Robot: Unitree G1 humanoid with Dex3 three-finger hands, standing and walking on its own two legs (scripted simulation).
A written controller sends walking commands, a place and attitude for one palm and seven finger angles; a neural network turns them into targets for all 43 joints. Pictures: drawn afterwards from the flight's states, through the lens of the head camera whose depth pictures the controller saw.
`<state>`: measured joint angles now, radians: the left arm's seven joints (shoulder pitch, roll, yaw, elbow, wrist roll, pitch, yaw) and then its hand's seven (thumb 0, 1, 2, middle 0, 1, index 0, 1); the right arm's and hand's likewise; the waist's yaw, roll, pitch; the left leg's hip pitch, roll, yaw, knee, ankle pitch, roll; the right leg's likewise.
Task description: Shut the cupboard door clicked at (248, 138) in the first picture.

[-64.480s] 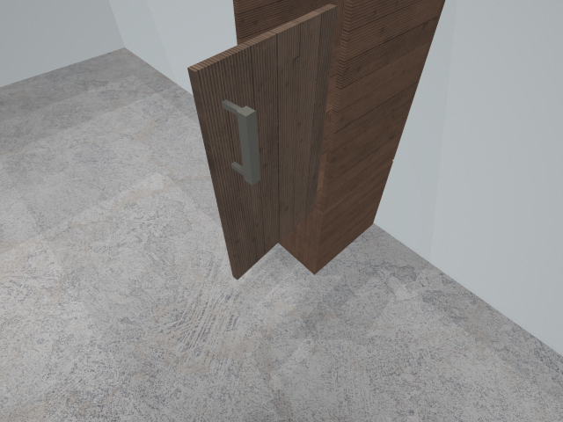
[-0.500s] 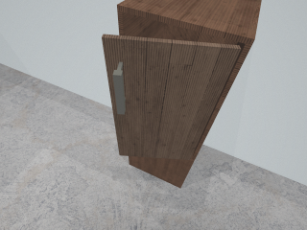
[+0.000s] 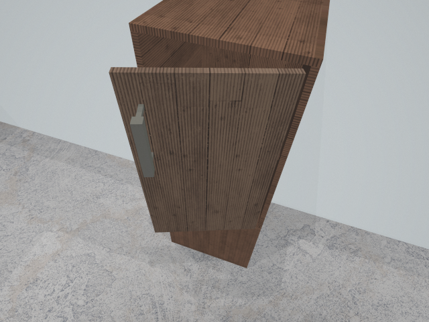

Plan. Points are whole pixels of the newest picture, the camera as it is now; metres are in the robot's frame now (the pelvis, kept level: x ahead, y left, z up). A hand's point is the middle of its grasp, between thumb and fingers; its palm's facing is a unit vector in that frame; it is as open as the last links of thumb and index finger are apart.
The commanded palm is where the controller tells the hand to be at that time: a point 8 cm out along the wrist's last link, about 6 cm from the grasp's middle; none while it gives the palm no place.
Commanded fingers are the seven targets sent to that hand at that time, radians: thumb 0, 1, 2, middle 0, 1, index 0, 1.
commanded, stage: come to a stop and stand still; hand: left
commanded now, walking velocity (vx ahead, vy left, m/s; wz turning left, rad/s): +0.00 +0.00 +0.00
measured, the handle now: (145, 142) +0.42 +0.17 +0.10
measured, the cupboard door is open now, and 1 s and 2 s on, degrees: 22 22 22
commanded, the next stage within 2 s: look again from close up in 0.40 s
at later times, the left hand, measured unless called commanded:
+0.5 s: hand out of the picture +0.00 +0.15 -0.18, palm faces +0.05 -0.99 -0.15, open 7.3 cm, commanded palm none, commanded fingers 0.00 0.90 0.90 -0.20 -0.30 -0.20 -0.30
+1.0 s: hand out of the picture +0.00 +0.19 -0.18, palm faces +0.02 -0.98 -0.22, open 7.4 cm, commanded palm none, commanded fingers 0.00 0.90 0.90 -0.20 -0.30 -0.20 -0.30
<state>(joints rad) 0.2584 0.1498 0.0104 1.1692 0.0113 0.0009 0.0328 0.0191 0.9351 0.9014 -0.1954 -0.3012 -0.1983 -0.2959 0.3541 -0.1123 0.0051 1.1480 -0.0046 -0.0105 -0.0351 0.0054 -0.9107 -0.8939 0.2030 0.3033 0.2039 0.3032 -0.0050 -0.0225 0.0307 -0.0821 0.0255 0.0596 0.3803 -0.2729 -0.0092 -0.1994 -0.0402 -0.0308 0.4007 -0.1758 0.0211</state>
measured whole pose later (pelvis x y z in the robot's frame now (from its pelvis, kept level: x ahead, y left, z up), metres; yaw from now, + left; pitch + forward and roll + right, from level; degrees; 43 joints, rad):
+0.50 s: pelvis +0.02 -0.01 +0.00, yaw +0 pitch -1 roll +0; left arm 0.28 0.13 0.01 1.17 0.01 -0.01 0.04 0.02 0.93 0.90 -0.19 -0.30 -0.20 -0.30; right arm 0.30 -0.12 -0.01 1.13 -0.01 -0.02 -0.04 0.00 -0.91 -0.89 0.20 0.30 0.20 0.30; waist 0.01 -0.02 0.04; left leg -0.06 0.05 0.05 0.38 -0.29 -0.03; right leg -0.17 -0.02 -0.05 0.40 -0.20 0.01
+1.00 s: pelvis -0.01 +0.01 -0.01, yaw +0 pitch -2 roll +1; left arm 0.27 0.17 -0.01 1.08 0.01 -0.01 0.03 0.01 0.91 0.90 -0.19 -0.30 -0.20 -0.30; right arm 0.31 -0.16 0.01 1.07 -0.01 -0.02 -0.02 0.01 -0.92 -0.89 0.20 0.30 0.20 0.30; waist -0.01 0.01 0.02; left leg -0.13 0.00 0.06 0.46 -0.30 0.01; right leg -0.24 -0.07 -0.02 0.48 -0.20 0.04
